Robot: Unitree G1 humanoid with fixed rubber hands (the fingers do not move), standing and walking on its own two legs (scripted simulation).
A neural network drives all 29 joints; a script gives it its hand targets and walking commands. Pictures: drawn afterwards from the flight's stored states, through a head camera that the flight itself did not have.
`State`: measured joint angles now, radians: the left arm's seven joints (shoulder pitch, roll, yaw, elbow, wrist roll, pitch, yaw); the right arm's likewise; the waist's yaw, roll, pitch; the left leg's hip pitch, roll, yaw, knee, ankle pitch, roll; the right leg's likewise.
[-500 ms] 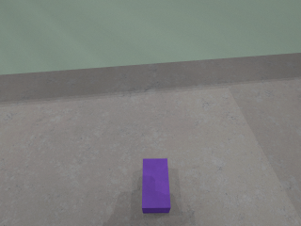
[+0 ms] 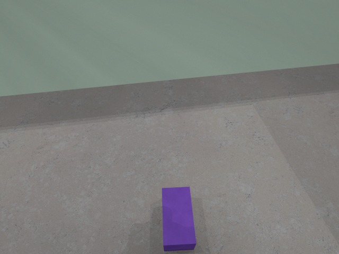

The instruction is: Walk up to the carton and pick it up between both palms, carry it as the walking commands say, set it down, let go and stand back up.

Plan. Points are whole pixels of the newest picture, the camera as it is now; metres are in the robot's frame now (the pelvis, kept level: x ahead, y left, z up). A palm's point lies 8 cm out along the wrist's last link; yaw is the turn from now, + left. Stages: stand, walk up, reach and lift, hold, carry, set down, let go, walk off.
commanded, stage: walk up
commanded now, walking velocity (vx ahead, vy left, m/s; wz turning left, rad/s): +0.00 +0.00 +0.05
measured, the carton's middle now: (177, 217) +0.42 -0.02 -0.70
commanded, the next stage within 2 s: stand in 0.52 s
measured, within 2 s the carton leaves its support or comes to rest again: neither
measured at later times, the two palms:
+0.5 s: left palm out of the picture -0.02 +0.24 -0.15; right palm out of the picture +0.02 -0.20 -0.14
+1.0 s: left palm out of the picture -0.03 +0.25 -0.15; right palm out of the picture +0.00 -0.19 -0.14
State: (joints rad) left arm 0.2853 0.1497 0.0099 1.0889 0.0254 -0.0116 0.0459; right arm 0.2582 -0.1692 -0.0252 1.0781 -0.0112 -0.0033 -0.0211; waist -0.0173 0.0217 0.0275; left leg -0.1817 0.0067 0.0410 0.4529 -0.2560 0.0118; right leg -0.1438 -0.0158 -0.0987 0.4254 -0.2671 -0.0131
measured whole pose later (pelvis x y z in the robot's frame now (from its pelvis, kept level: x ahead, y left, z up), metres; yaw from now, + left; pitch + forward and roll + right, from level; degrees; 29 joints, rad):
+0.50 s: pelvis +0.01 +0.02 +0.00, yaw +2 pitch -1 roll +0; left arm 0.31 0.15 0.01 1.13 0.02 -0.01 0.05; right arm 0.27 -0.15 -0.02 1.11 -0.01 -0.03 -0.04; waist 0.00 0.00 0.03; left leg -0.16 -0.04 0.02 0.41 -0.24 0.05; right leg -0.11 -0.05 -0.12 0.38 -0.25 0.02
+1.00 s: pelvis +0.01 +0.04 +0.00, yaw +1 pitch -1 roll +0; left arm 0.36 0.14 0.01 1.11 0.02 -0.01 0.04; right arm 0.32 -0.14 -0.01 1.13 0.00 -0.02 -0.04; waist 0.00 -0.02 0.03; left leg -0.14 -0.06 0.04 0.38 -0.23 0.07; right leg -0.09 -0.08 -0.11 0.36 -0.25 0.04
